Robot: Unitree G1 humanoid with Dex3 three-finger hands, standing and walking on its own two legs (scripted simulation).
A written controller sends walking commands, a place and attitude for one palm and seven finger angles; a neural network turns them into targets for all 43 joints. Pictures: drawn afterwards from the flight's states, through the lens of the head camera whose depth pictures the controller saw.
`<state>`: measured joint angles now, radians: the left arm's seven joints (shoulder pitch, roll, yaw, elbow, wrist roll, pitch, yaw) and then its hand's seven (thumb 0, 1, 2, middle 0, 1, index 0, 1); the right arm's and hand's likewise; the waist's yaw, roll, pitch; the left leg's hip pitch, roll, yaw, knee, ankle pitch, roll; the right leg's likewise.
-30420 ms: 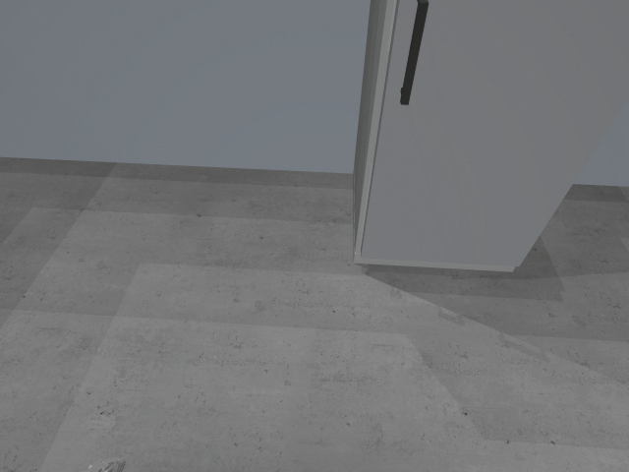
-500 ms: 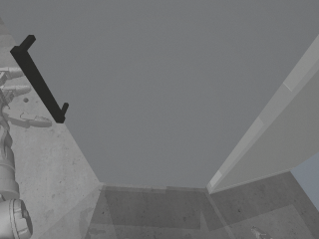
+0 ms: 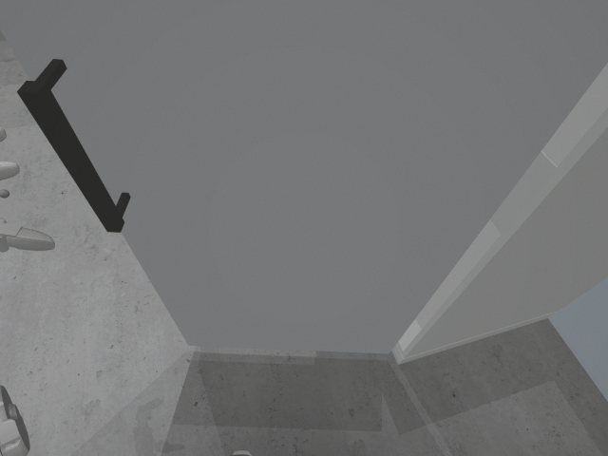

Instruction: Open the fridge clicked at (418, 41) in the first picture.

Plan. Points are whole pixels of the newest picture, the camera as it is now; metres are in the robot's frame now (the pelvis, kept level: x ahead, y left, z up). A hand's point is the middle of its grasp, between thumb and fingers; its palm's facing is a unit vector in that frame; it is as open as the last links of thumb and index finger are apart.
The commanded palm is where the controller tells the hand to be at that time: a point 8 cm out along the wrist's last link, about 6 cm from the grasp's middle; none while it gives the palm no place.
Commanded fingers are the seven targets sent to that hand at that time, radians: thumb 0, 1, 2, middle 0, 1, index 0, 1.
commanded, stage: slip the hand off the handle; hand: left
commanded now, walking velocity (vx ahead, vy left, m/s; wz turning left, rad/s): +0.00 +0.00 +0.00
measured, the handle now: (89, 158) +0.44 +0.29 +0.14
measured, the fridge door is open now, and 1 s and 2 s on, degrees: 72 72 72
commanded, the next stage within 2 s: draw the hand back to the body in 0.58 s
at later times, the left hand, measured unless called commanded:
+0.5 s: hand out of the picture +0.28 +0.34 +0.13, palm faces +0.39 -0.90 -0.22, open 14.7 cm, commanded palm +0.23 +0.37 +0.14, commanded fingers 0.00 -0.55 0.20 -0.25 -1.15 -0.25 -1.15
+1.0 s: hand out of the picture +0.24 +0.31 +0.16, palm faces +0.18 -0.98 -0.03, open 14.7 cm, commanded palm +0.19 +0.35 +0.16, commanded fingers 0.00 -0.55 0.20 -0.25 -1.15 -0.25 -1.15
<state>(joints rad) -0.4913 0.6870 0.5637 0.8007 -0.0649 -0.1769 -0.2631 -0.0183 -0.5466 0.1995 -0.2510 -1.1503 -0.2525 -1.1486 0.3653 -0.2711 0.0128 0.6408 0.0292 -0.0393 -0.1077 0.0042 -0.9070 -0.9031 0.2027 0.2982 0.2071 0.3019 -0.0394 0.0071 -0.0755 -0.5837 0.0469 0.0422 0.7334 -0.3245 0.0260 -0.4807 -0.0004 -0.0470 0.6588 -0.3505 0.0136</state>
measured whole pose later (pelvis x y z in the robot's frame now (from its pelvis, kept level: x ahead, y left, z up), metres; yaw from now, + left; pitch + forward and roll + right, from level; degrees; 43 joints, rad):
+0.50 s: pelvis -0.01 -0.01 +0.00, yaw +2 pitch +5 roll -2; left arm -0.18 0.52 0.48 0.40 -0.15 -0.08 -0.21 -0.02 -0.55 0.20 -0.25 -1.15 -0.25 -1.15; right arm 0.25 -0.25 0.04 0.61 0.04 -0.14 -0.14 0.01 -0.91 -0.90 0.20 0.30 0.21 0.30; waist 0.03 0.02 -0.07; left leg -0.49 0.03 0.02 0.70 -0.30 0.02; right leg -0.38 -0.02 -0.07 0.64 -0.35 0.01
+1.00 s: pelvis -0.01 -0.02 +0.01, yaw +1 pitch +2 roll -1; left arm -0.04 0.55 0.58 0.34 -0.41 0.01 -0.52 -0.02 -0.55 0.20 -0.25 -1.15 -0.25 -1.15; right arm 0.28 -0.29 0.04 0.60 0.08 -0.25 -0.14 0.01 -0.91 -0.90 0.20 0.30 0.21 0.30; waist 0.02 0.04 -0.07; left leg -0.39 0.04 0.02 0.64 -0.28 0.00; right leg -0.30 0.00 -0.07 0.61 -0.34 -0.01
